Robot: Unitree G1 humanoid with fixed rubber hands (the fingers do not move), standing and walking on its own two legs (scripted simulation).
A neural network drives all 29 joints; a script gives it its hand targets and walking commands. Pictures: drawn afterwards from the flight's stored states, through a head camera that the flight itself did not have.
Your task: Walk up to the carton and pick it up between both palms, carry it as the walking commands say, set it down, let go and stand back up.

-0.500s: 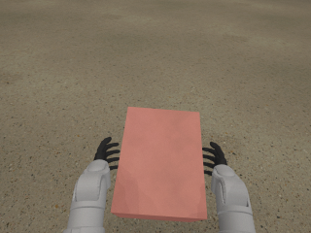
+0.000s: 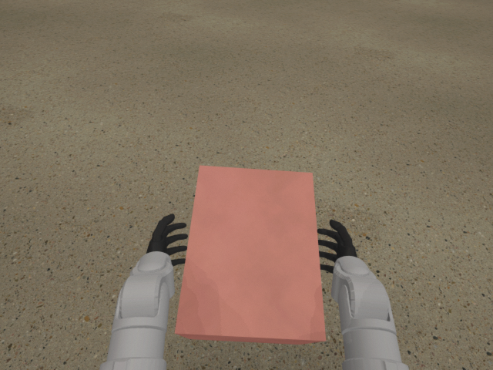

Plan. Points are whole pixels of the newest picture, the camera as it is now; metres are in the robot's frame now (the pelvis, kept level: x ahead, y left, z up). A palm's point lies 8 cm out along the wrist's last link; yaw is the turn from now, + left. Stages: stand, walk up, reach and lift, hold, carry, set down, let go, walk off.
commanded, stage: carry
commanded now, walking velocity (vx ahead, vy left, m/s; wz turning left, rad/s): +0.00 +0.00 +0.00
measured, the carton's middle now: (250, 256) +0.34 +0.00 -0.05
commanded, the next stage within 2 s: hold in 0.24 s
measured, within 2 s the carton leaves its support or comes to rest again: neither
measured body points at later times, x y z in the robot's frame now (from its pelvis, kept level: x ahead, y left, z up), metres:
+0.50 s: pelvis +0.00 +0.02 +0.02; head +0.01 +0.03 +0.47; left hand +0.27 +0.15 +0.02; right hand +0.24 -0.16 +0.02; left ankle +0.08 +0.14 -0.73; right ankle -0.07 -0.05 -0.73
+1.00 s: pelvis -0.03 +0.07 +0.01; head -0.02 +0.10 +0.45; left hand +0.32 +0.17 +0.00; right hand +0.28 -0.14 +0.01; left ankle +0.08 +0.14 -0.73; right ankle -0.07 -0.05 -0.73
